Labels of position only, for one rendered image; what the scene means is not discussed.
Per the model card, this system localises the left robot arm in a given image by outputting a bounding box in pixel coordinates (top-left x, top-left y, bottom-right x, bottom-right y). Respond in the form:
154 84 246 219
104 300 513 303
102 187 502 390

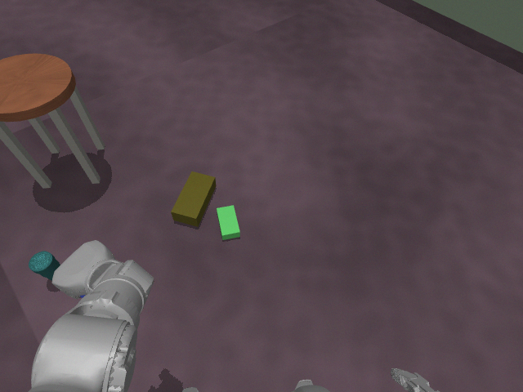
28 259 154 392

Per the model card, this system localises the stool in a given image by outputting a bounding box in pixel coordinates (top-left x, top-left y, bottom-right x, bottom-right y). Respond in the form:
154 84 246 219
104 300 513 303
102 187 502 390
0 53 105 189

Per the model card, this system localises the right robot hand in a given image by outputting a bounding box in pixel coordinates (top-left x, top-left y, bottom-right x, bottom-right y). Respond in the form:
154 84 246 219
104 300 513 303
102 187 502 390
391 368 440 392

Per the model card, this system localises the left robot hand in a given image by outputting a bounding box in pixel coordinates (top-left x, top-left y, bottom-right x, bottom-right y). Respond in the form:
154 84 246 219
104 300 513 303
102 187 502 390
52 240 115 299

